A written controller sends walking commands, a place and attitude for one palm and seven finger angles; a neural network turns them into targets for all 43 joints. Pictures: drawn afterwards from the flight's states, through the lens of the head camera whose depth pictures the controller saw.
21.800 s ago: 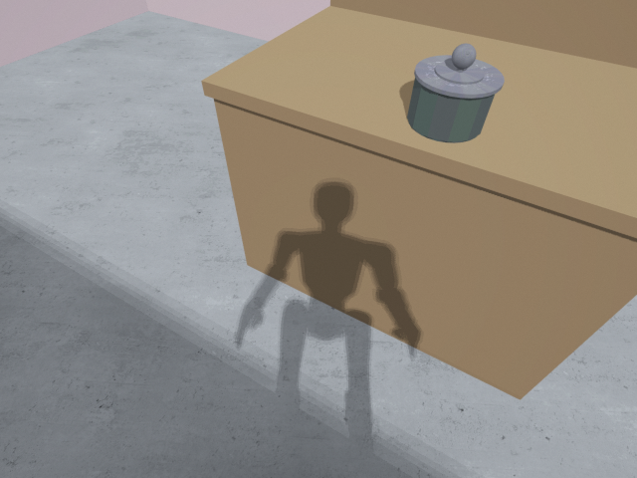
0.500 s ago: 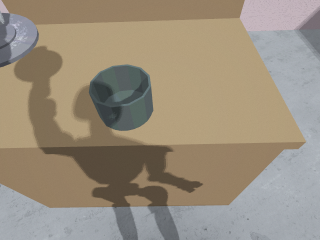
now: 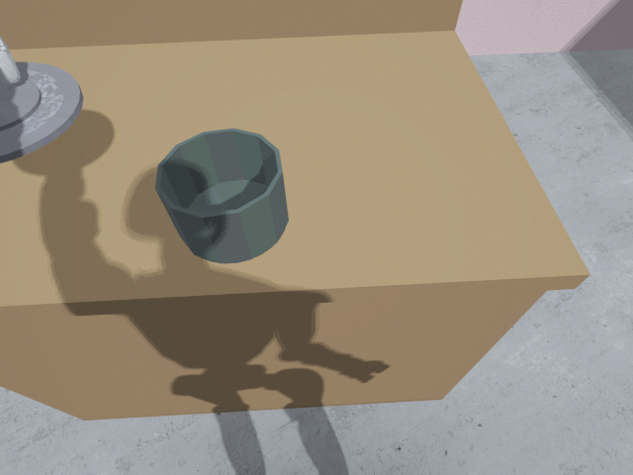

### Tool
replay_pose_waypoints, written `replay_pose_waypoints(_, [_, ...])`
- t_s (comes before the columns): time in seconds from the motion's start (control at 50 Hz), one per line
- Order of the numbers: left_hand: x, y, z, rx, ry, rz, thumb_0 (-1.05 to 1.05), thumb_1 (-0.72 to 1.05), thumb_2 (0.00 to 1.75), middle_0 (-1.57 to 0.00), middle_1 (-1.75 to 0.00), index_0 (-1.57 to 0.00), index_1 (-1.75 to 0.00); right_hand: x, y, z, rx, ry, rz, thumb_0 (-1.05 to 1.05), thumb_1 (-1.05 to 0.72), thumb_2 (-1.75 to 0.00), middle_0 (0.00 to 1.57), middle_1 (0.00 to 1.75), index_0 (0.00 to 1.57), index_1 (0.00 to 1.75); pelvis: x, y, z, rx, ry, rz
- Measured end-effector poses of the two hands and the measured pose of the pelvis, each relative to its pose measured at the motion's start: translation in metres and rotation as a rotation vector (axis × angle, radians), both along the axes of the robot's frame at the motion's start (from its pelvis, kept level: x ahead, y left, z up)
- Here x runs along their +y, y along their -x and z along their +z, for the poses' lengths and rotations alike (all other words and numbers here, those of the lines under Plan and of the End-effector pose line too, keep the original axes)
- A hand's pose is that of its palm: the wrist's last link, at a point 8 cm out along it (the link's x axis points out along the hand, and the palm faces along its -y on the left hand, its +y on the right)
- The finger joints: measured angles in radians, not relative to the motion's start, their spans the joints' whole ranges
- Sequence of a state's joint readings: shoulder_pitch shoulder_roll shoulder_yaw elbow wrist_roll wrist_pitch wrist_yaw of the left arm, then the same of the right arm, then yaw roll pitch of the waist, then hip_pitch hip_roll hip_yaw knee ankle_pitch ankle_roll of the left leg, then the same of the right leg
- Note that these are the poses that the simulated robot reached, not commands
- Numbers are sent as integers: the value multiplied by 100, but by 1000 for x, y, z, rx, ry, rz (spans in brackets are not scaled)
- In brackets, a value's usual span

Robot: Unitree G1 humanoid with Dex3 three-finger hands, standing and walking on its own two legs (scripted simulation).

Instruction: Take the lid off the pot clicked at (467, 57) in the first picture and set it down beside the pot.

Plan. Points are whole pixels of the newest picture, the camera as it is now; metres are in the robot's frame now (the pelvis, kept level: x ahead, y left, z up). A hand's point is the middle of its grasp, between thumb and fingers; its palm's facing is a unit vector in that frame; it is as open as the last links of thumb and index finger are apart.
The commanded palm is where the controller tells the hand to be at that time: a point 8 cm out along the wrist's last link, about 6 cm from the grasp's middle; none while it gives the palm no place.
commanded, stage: lower the lid onto the table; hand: left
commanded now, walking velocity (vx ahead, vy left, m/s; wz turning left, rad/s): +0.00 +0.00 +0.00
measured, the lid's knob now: out of the picture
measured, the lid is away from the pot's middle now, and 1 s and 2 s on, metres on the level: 0.23 0.23 0.22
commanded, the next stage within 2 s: none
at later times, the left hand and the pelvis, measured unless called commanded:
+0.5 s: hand out of the picture +0.44 +0.33 +0.24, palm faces -0.25 -0.10 -0.96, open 7.0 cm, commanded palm +0.44 +0.33 +0.31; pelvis -0.01 +0.01 +0.00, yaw +1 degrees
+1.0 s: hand out of the picture +0.44 +0.33 +0.21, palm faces -0.32 -0.13 -0.94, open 7.0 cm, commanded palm +0.44 +0.33 +0.27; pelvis -0.01 +0.01 +0.00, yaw +0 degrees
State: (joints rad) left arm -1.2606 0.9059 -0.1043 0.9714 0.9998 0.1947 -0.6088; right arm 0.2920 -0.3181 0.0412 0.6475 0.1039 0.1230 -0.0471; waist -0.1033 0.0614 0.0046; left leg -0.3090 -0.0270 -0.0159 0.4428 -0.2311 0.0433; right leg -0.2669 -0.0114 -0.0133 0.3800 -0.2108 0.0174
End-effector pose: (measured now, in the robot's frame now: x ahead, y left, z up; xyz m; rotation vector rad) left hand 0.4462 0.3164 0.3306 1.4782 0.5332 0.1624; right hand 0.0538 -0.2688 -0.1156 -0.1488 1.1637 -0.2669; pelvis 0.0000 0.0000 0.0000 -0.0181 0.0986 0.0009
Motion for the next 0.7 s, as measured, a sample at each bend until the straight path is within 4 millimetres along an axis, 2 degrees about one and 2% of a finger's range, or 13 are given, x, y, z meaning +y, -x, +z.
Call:
replay_pose_waypoints(0.14, [6, 2, -7, -18, 6, -16, 0, 31, 63, -76, -94, -74, -92, -1, -1, 2, -3, 4, -7, 1, -91, -90, 20, 29, 20, 30, 1, -2, 0, 2, 2, 0])
replay_pose_waypoints(0.34, [9, 11, -24, 20, 0, -28, 0, 31, 63, -76, -95, -74, -92, 7, -21, 3, -42, -7, 29, 1, -91, -90, 20, 29, 20, 30, 4, 3, -1, -3, 5, 11])
replay_pose_waypoints(0.48, [7, 15, -28, 27, 0, -50, 0, 31, 63, -76, -94, -74, -92, 13, -28, 4, -69, -9, 48, 1, -91, -90, 20, 29, 20, 30, 5, 5, -1, -9, 5, 19])
replay_pose_waypoints(0.58, [7, 15, -38, 64, 17, -48, 0, 31, 63, -76, -95, -74, -92, 14, -24, 3, -63, -12, 48, 1, -91, -90, 20, 29, 20, 30, 6, 8, -1, -11, 5, 18])
replay_pose_waypoints(0.7, [4, 12, -46, 70, 31, -79, 0, 31, 63, -76, -95, -74, -92, 11, -10, 3, -40, 4, 36, 1, -91, -90, 20, 29, 20, 30, 5, 9, -1, -11, 6, 16])
